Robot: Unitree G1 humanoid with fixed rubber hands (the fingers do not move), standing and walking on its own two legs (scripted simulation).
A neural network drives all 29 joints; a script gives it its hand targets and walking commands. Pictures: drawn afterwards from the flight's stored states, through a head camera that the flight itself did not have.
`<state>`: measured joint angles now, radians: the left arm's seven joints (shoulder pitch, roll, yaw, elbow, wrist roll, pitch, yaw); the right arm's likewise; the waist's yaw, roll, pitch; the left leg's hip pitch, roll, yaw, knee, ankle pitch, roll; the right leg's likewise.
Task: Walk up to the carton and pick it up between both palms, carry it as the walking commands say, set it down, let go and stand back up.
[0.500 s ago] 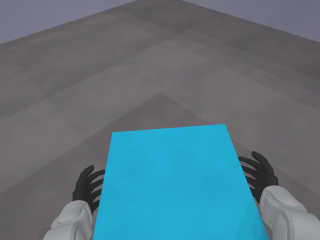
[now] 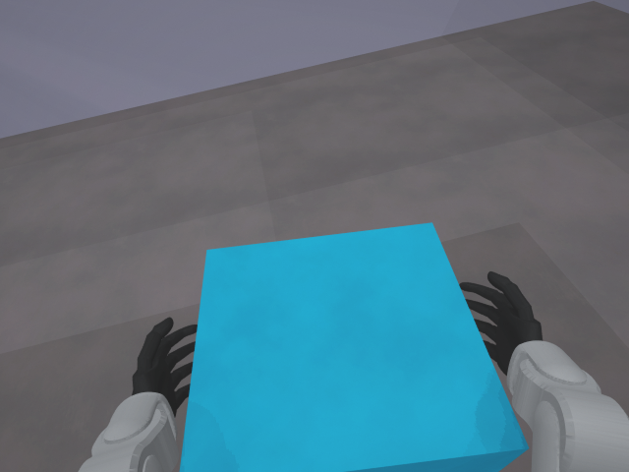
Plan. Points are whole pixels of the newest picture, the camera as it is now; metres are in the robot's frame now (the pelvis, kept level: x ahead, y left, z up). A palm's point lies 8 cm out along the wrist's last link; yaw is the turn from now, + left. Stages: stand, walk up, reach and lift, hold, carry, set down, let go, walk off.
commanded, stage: carry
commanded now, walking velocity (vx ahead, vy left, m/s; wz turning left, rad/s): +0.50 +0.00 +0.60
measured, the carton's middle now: (336, 373) +0.26 +0.01 +0.00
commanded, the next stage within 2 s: none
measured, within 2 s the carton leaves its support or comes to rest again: neither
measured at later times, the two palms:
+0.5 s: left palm (218, 206) +0.56 +0.22 +0.05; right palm (427, 158) +0.60 -0.15 +0.08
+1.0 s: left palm (187, 126) +0.79 +0.33 +0.08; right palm (320, 69) +1.04 +0.05 +0.07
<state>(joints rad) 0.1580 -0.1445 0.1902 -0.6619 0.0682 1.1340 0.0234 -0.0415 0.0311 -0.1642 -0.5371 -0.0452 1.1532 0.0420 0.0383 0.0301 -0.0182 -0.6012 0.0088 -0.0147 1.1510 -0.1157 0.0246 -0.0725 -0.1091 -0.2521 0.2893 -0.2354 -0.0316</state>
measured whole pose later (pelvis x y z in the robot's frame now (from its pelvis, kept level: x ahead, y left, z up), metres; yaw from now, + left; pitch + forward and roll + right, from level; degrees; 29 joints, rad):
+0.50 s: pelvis +0.36 +0.02 -0.01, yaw +9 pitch +3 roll -4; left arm 0.13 -0.14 0.16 -0.57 0.11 1.13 -0.02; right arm 0.03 0.06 -0.20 -0.55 -0.03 1.15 0.01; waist -0.08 0.05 -0.02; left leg -0.17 -0.10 0.01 0.35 -0.23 0.17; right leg -0.53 -0.10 -0.02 1.15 -0.39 0.07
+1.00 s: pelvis +0.73 +0.06 -0.01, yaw +34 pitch +3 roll +3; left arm 0.16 -0.15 0.18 -0.65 0.07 1.09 0.02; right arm 0.00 0.04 -0.18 -0.55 -0.04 1.14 0.03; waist 0.03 0.02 -0.01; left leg -0.54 -0.03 -0.02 1.22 -0.24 0.03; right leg -0.16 -0.11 -0.26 0.38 -0.27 -0.02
